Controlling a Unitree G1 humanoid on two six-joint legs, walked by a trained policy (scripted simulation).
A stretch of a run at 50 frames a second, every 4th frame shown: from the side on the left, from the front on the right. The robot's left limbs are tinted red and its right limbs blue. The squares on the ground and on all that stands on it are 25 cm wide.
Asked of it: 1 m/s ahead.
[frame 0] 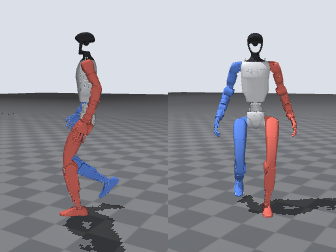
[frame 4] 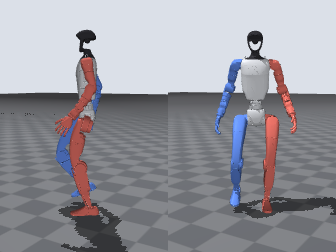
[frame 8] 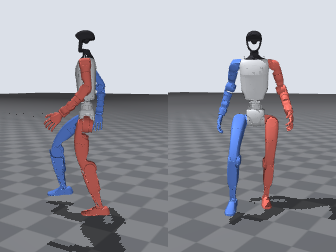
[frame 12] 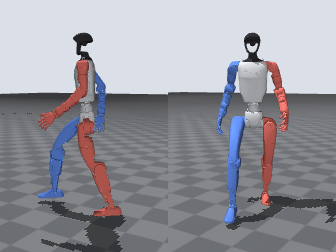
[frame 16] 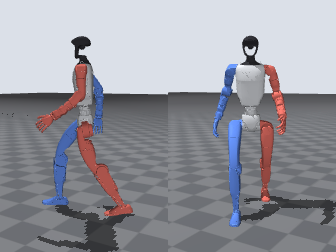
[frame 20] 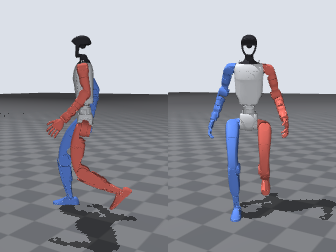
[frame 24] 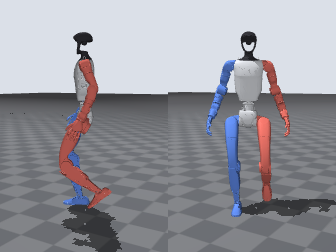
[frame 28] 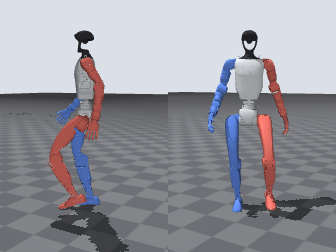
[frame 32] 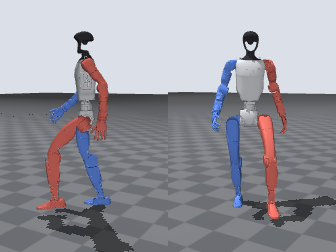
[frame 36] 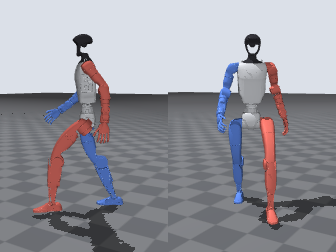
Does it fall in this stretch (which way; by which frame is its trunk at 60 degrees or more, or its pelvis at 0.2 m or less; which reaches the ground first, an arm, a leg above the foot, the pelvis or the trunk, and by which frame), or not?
no
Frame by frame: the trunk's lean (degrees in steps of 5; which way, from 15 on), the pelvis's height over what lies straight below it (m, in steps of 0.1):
0: 0, 0.8
4: 0, 0.8
8: 0, 0.8
12: 5, 0.8
16: 5, 0.7
20: 5, 0.7
24: 0, 0.8
28: 0, 0.8
32: 0, 0.8
36: 5, 0.8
